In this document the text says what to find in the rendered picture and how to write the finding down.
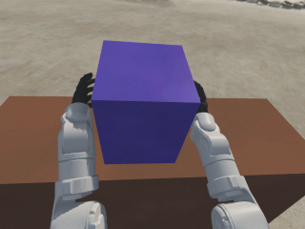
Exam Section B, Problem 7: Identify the carton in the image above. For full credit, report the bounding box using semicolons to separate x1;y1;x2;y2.
91;40;201;164

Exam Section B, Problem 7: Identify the robot left hand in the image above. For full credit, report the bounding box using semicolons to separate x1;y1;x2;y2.
71;73;95;108

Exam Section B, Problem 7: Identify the robot left forearm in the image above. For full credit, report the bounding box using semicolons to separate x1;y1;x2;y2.
50;102;99;229

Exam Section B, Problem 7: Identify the robot left upper arm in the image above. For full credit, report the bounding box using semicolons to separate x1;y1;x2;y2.
51;200;108;229

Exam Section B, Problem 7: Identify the pedestal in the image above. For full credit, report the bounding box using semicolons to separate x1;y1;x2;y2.
0;95;305;229

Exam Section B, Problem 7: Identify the robot right hand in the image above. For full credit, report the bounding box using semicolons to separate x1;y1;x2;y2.
193;81;208;114

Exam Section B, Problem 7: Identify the robot right upper arm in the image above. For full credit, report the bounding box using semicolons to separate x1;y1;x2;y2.
211;199;269;229

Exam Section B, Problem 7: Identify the robot right forearm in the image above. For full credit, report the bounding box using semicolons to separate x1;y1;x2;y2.
190;113;270;229

